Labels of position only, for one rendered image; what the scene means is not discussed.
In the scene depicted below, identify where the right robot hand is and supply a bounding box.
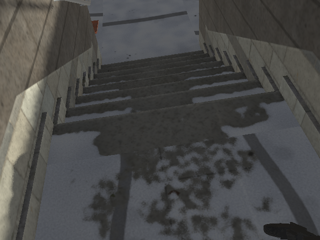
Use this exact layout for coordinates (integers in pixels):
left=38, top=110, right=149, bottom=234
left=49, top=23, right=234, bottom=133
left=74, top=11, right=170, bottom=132
left=263, top=222, right=320, bottom=240

